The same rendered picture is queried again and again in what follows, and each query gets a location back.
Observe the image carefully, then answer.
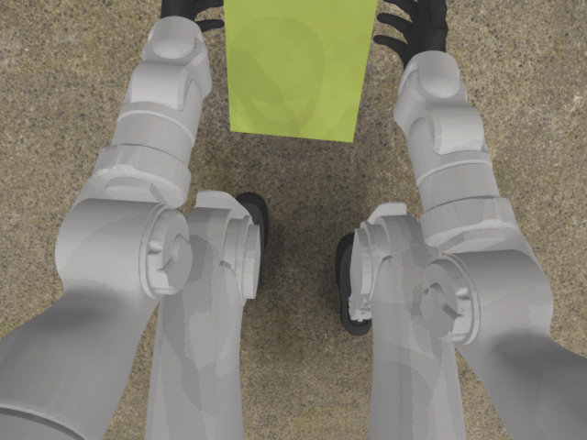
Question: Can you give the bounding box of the carton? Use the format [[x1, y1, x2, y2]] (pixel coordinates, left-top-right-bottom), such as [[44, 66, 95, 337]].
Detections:
[[224, 0, 378, 143]]

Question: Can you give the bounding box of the right robot hand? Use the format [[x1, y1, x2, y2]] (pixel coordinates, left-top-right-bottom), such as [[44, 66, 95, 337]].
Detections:
[[373, 0, 449, 69]]

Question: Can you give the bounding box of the left robot hand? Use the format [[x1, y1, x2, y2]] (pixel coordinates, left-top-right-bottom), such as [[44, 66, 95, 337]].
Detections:
[[161, 0, 225, 33]]

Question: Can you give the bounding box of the robot left thigh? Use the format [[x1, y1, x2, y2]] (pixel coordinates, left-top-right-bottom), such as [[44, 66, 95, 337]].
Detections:
[[144, 207, 260, 440]]

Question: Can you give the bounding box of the right robot upper arm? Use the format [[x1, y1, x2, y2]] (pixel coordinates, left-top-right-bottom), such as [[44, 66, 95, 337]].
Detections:
[[420, 249, 587, 440]]

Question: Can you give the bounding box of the left robot foot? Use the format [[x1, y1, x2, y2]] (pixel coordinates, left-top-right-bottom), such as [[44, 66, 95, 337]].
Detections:
[[235, 192, 269, 294]]

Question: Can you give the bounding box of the left robot upper arm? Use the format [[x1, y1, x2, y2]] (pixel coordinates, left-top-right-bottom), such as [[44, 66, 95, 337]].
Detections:
[[0, 198, 193, 440]]

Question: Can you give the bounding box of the robot left forearm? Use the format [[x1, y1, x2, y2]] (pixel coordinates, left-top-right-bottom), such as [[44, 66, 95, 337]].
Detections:
[[55, 16, 212, 277]]

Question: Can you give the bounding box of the robot right forearm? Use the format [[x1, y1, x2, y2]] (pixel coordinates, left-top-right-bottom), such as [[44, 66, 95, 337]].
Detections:
[[393, 50, 554, 316]]

